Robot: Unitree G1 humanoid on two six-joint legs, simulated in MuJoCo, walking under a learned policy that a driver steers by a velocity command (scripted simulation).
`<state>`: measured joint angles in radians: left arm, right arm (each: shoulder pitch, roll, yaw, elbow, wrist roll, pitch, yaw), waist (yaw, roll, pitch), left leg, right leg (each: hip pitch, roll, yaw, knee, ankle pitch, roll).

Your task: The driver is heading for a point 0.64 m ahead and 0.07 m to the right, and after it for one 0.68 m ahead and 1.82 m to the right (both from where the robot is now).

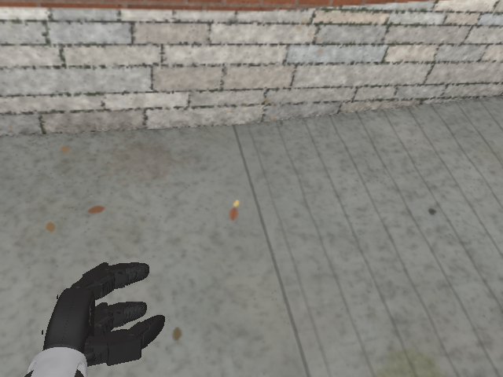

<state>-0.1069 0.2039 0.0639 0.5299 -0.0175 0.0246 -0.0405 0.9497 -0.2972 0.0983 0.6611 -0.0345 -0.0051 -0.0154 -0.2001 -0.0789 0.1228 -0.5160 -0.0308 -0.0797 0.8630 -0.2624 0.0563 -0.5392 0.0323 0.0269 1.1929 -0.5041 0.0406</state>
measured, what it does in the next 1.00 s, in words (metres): steps to the left, turning right: right foot, then left foot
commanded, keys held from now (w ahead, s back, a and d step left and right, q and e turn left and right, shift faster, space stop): w+shift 0.32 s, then w+e+shift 0.68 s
